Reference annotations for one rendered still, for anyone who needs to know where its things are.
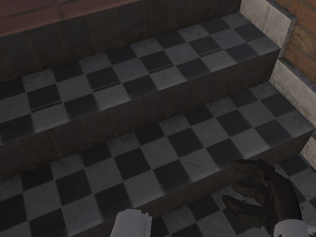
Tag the left robot thigh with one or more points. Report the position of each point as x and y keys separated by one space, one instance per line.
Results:
x=132 y=223

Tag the right robot hand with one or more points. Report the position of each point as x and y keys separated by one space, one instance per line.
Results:
x=278 y=201

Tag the right robot forearm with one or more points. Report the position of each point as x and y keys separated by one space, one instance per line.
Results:
x=292 y=228

